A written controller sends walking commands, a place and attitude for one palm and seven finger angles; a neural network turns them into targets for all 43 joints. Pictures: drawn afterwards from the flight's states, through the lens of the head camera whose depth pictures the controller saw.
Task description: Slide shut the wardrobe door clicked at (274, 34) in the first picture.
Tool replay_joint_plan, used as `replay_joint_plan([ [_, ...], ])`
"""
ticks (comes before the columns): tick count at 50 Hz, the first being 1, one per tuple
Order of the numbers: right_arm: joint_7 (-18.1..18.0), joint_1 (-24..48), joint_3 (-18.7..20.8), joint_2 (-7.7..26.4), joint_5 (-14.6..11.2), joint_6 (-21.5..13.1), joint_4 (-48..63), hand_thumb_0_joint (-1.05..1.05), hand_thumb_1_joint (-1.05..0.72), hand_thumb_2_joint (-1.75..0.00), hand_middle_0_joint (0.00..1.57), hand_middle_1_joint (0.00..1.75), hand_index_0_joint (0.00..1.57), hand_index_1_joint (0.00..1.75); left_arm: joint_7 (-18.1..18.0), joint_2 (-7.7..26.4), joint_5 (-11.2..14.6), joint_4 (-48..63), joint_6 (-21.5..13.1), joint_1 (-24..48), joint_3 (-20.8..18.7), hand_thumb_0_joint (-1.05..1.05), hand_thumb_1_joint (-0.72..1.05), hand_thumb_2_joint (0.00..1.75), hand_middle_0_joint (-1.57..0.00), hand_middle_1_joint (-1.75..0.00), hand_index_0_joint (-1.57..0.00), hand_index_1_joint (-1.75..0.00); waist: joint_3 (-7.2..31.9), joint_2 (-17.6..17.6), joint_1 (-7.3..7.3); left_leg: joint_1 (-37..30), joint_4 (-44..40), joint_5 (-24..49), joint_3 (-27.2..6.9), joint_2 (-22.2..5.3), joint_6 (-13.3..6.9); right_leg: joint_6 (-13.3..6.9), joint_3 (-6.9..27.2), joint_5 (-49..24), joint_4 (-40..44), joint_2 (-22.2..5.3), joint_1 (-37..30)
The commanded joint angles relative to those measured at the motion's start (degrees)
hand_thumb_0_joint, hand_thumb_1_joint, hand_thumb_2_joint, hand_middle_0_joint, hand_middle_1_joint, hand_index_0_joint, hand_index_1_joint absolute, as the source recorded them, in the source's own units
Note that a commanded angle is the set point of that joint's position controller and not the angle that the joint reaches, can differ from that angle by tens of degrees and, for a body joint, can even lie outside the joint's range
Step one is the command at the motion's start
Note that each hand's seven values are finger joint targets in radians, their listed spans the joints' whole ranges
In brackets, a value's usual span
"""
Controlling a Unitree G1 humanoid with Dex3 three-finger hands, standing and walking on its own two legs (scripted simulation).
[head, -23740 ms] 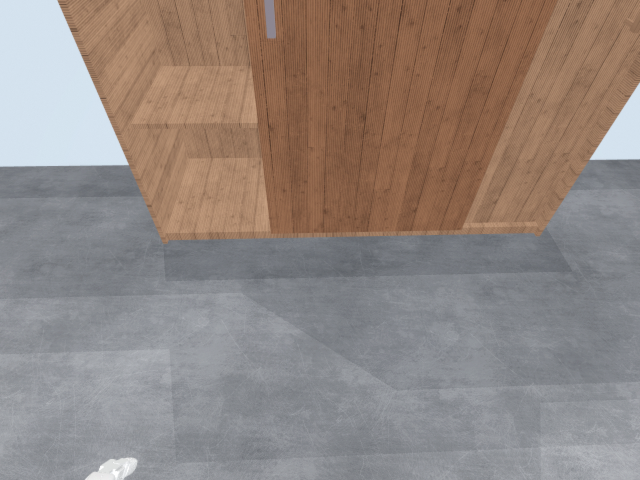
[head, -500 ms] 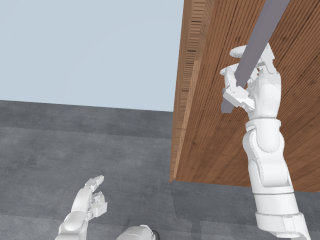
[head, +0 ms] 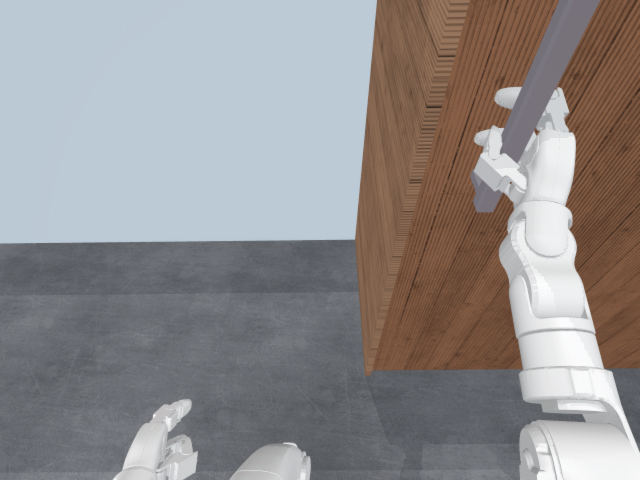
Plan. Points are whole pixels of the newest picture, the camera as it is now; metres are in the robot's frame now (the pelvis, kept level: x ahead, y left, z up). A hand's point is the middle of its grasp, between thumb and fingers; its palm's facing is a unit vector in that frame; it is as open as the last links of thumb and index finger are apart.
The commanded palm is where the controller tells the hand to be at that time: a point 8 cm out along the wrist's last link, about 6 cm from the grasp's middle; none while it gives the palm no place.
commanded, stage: stop walking and hold the door there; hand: right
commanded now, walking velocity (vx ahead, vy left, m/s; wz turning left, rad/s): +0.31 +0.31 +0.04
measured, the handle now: (520, 98) +0.46 -0.21 +0.23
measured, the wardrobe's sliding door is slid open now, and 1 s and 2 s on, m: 0.00 0.00 0.00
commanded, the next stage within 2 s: none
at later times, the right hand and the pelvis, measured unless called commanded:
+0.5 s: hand (491, 159) +0.42 -0.19 +0.18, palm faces +0.45 +0.86 -0.23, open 6.4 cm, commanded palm +0.38 -0.23 +0.17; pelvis +0.04 +0.09 -0.02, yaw +5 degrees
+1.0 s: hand (491, 159) +0.42 -0.19 +0.18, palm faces +0.45 +0.85 -0.27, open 6.0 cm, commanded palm +0.38 -0.23 +0.17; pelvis +0.05 +0.10 +0.00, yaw +7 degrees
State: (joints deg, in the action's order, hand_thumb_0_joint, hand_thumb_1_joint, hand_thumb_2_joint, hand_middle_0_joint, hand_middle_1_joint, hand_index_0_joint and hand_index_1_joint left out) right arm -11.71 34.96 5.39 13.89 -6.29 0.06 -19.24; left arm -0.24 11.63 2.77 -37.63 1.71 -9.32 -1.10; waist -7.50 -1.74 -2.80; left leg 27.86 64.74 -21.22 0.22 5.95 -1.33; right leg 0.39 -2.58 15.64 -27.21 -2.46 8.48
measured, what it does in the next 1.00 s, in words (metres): steps to the left: left foot, then right foot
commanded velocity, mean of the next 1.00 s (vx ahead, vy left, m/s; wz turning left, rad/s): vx -0.03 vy -0.11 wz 0.00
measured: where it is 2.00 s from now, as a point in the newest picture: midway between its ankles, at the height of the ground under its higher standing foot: outside the picture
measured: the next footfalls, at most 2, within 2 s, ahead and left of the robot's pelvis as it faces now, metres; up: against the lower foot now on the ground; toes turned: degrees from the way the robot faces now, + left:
left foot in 0.26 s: +0.17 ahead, +0.29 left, +0.00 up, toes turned +6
right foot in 0.44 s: +0.11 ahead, -0.01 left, +0.00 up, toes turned +3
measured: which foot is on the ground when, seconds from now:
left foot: up 0.00-0.24, down 0.26-0.46, up 0.48-0.64, down 0.66-1.00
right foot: down 0.00-0.26, up 0.28-0.42, down 0.44-1.00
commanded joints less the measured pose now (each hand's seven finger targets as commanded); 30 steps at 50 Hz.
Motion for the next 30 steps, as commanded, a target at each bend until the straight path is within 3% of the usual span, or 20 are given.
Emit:
replay_joint_plan([
  [1,6.95,32.75,-16.68,-9.43,1.89,-7.26,24.45,0.00,-0.90,-0.90,0.45,1.40,0.45,1.40,0.40,7.46,0.11,7.12,-1.45,5.15,-2.55,0.00,0.90,0.90,-0.20,-0.30,-0.20,-0.30,20.72,7.82,3.33,21.22,14.70,-1.58,-4.96,-8.77,0.93,-13.31,11.93,-34.71,1.97,-23.13,-25.03],
  [2,3.60,18.80,14.50,24.00,5.45,-6.21,5.29,0.00,-0.90,-0.90,0.45,1.40,0.45,1.40,-1.07,11.58,-0.42,3.03,0.67,0.28,-3.67,0.00,0.90,0.90,-0.20,-0.30,-0.20,-0.30,21.85,11.71,1.71,21.82,13.58,0.09,-1.20,-8.43,2.56,-11.55,7.61,-33.35,3.62,-21.24,-23.34],
  [3,4.41,18.14,8.56,20.53,5.25,-5.56,9.25,0.00,-0.90,-0.90,0.45,1.40,0.45,1.40,-1.01,11.17,-0.77,4.71,2.05,-0.35,-3.25,0.00,0.90,0.90,-0.20,-0.30,-0.20,-0.30,21.11,14.74,1.89,17.73,9.41,0.78,0.56,-8.45,2.16,-10.73,6.40,-34.61,1.13,-18.50,-19.80],
  [4,6.43,20.66,0.33,11.01,4.76,-6.37,15.07,0.00,-0.90,-0.90,0.45,1.40,0.45,1.40,-0.77,9.45,-0.36,6.78,1.71,2.20,-2.51,0.00,0.90,0.90,-0.20,-0.30,-0.20,-0.30,20.85,18.80,2.85,16.10,2.40,0.51,2.38,-8.64,2.50,-10.08,3.44,-32.18,1.73,-16.64,-18.84],
  [8,6.41,16.19,5.84,18.11,4.63,-7.96,15.76,0.00,-0.90,-0.90,0.45,1.40,0.45,1.40,-1.46,10.16,0.40,7.86,-1.77,3.13,-1.78,0.00,0.90,0.90,-0.20,-0.30,-0.20,-0.30,18.31,23.36,3.37,-9.44,-25.41,6.54,10.79,-4.41,3.05,-5.22,-5.83,-29.21,-0.10,-11.97,-5.52],
  [9,6.27,14.34,9.86,21.99,4.78,-8.44,15.42,0.00,-0.90,-0.90,0.45,1.40,0.45,1.40,-1.48,10.17,0.85,8.11,-2.58,3.36,-1.77,0.00,0.90,0.90,-0.20,-0.30,-0.20,-0.30,20.27,20.92,2.42,-17.52,-32.51,12.07,11.38,-2.94,3.04,-4.01,-5.97,-26.81,-5.60,-10.86,-4.43],
  [11,6.26,13.15,16.17,29.45,5.86,-9.51,14.42,0.00,-0.90,-0.90,0.45,1.40,0.45,1.40,-1.72,8.29,0.71,7.00,-3.91,3.66,-1.36,0.00,0.90,0.90,-0.20,-0.30,-0.20,-0.30,22.83,6.17,2.21,-34.00,-42.68,25.18,6.13,-5.99,2.82,-1.97,-4.84,-16.49,-20.41,-4.97,3.07],
  [12,5.99,11.80,19.24,33.87,6.37,-9.51,14.51,0.00,-0.90,-0.90,0.45,1.40,0.45,1.40,-1.91,6.46,0.30,7.02,-4.19,5.14,-0.97,0.00,0.90,0.90,-0.20,-0.30,-0.20,-0.30,24.28,-4.23,2.39,-41.86,-41.58,38.72,-5.18,-15.63,-0.67,-0.95,-5.45,4.24,-29.50,-0.79,12.91],
  [13,5.73,7.85,23.59,38.59,7.08,-8.76,11.30,0.00,-0.90,-0.90,0.45,1.40,0.45,1.40,-2.39,6.80,-0.24,7.42,-4.51,6.25,-0.23,0.00,0.90,0.90,-0.20,-0.30,-0.20,-0.30,23.00,1.63,1.52,-36.65,-42.75,45.07,-14.83,-22.07,-2.63,-1.39,-0.84,13.32,-36.14,1.02,15.11],
  [14,5.43,8.86,24.92,39.72,6.25,-8.02,11.26,0.00,-0.90,-0.90,0.45,1.40,0.45,1.40,-3.04,7.11,0.12,6.18,-4.35,4.44,-0.04,0.00,0.90,0.90,-0.20,-0.30,-0.20,-0.30,21.29,-5.23,2.32,-26.35,-45.99,29.86,-22.38,-26.26,-5.14,-0.34,2.25,17.33,-36.46,0.24,14.73],
  [15,5.21,13.80,21.81,34.98,4.85,-8.35,16.42,0.00,-0.90,-0.90,0.45,1.40,0.45,1.40,-3.18,9.25,-0.25,6.72,-4.37,4.70,-1.38,0.00,0.90,0.90,-0.20,-0.30,-0.20,-0.30,22.31,-19.90,1.21,-25.09,-47.63,16.39,-25.85,-27.13,-5.73,-0.10,6.34,15.18,-38.19,0.49,14.95],
  [16,4.80,13.84,22.26,33.33,4.48,-8.37,15.82,0.00,-0.90,-0.90,0.45,1.40,0.45,1.40,-3.55,9.76,-0.34,5.66,-4.85,5.98,-1.59,0.00,0.90,0.90,-0.20,-0.30,-0.20,-0.30,21.97,-20.33,2.32,-20.74,-46.79,7.92,-22.23,-27.08,-5.89,-0.41,7.70,14.05,-35.59,-0.26,13.08],
  [18,4.09,7.60,28.83,38.20,4.75,-8.50,11.23,0.00,-0.90,-0.90,0.45,1.40,0.45,1.40,-4.33,10.25,-0.72,4.14,-4.86,5.76,-1.70,0.00,0.90,0.90,-0.20,-0.30,-0.20,-0.30,21.83,-17.71,2.06,-16.34,-44.53,8.82,-12.97,-25.20,-4.11,-1.60,6.52,14.23,-22.14,-0.29,7.83],
  [21,4.37,7.67,25.84,34.92,5.25,-10.19,14.04,0.00,-0.90,-0.90,0.45,1.40,0.45,1.40,-4.98,10.46,-0.49,3.63,-5.91,5.05,-1.74,0.00,0.90,0.90,-0.20,-0.30,-0.20,-0.30,22.22,-7.18,3.58,-10.98,-40.95,6.71,-8.08,-22.08,-1.13,-1.80,2.29,3.84,0.90,1.36,-2.37],
  [22,4.41,7.83,23.29,32.34,5.25,-10.91,16.16,0.00,-0.90,-0.90,0.45,1.40,0.45,1.40,-5.30,11.16,-0.57,4.29,-6.25,5.08,-2.03,0.00,0.90,0.90,-0.20,-0.30,-0.20,-0.30,20.96,2.12,3.38,-11.08,-35.86,6.45,-5.18,-18.02,-0.51,-2.11,2.91,0.48,7.09,-0.82,-2.57],
  [24,4.02,6.88,19.89,28.97,5.94,-12.00,16.30,0.00,-0.90,-0.90,0.45,1.40,0.45,1.40,-5.39,11.00,-0.62,6.22,-6.52,5.56,-1.58,0.00,0.90,0.90,-0.20,-0.30,-0.20,-0.30,13.66,31.35,3.97,-5.08,-13.38,-7.21,2.96,-7.13,2.17,-6.02,18.65,3.48,18.79,-12.47,5.52],
  [25,3.11,5.09,23.30,33.06,6.22,-12.29,14.65,0.00,-0.90,-0.90,0.45,1.40,0.45,1.40,-5.63,10.54,-0.72,5.83,-6.98,4.03,-2.03,0.00,0.90,0.90,-0.20,-0.30,-0.20,-0.30,13.12,24.73,3.81,-5.21,-6.49,-5.66,-1.18,-7.69,1.75,-8.65,19.87,-3.63,15.80,-13.26,7.43],
  [26,3.18,3.05,23.09,32.85,5.51,-12.31,14.93,0.00,-0.90,-0.90,0.45,1.40,0.45,1.40,-5.29,10.94,-0.11,5.42,-7.29,1.79,-2.46,0.00,0.90,0.90,-0.20,-0.30,-0.20,-0.30,14.64,14.34,3.33,-5.15,-10.52,-4.29,-0.89,-8.21,2.11,-10.14,16.54,-14.79,10.03,-11.74,2.69],
  [27,3.43,1.14,22.92,31.99,5.22,-12.00,15.22,0.00,-0.90,-0.90,0.45,1.40,0.45,1.40,-4.94,11.66,0.35,5.42,-7.70,1.09,-2.90,0.00,0.90,0.90,-0.20,-0.30,-0.20,-0.30,17.17,10.49,2.81,-5.75,-19.47,-4.18,1.52,-8.57,2.59,-9.25,11.18,-23.97,5.52,-10.19,-3.59],
  [30,3.84,-1.08,21.76,31.17,5.04,-11.33,14.44,0.00,-0.90,-0.90,0.45,1.40,0.45,1.40,-4.34,12.71,0.29,5.93,-8.46,1.43,-1.83,0.00,0.90,0.90,-0.20,-0.30,-0.20,-0.30,18.29,14.38,2.52,-16.26,-43.77,9.75,3.32,-8.02,2.45,-4.59,7.88,-23.80,-0.03,-7.91,-4.54],
])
